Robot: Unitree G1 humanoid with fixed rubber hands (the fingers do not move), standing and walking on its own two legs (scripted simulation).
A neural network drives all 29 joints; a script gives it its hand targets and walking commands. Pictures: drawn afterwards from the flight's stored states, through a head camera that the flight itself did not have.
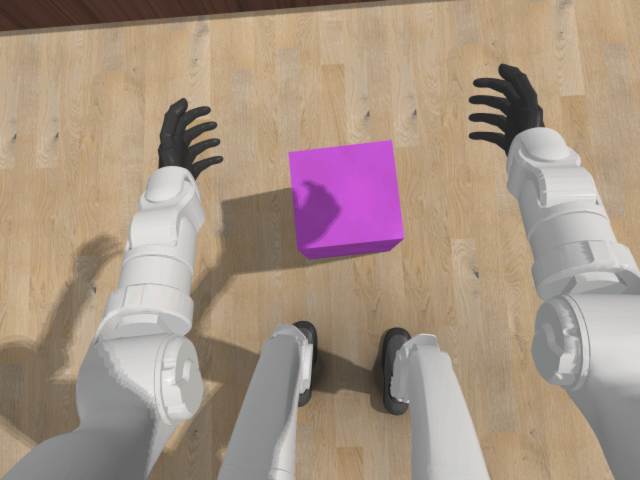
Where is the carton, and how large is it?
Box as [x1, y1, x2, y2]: [288, 140, 403, 258]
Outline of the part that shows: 391,140 288,152 297,249 308,258 389,250 403,238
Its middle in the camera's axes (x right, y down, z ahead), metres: +0.06 -0.08 +0.90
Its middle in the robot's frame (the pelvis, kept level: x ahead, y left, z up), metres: +0.50 +0.04 -0.53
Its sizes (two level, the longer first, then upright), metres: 0.210 0.200 0.250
